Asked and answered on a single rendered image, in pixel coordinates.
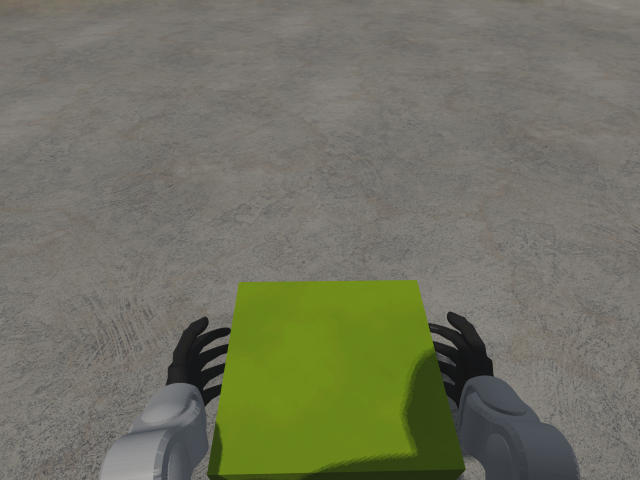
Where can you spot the robot right hand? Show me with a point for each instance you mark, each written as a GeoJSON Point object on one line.
{"type": "Point", "coordinates": [471, 359]}

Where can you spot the robot left hand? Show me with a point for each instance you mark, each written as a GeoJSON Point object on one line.
{"type": "Point", "coordinates": [188, 363]}

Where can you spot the carton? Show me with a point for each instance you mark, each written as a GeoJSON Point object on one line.
{"type": "Point", "coordinates": [332, 380]}

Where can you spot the left robot forearm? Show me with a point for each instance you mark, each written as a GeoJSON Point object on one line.
{"type": "Point", "coordinates": [165, 442]}

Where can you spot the right robot forearm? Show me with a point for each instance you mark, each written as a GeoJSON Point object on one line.
{"type": "Point", "coordinates": [506, 436]}

